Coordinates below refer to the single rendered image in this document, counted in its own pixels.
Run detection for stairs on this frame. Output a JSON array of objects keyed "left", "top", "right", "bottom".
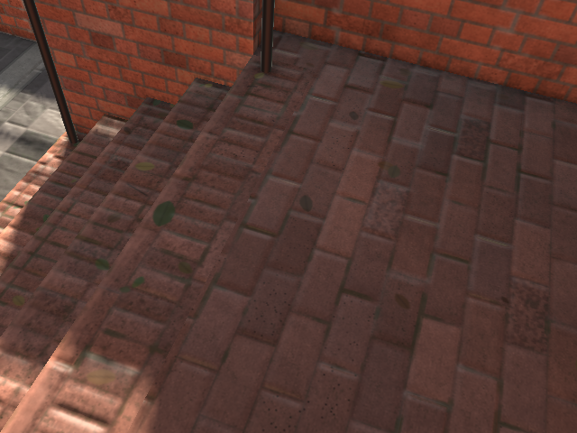
[{"left": 0, "top": 78, "right": 231, "bottom": 432}]

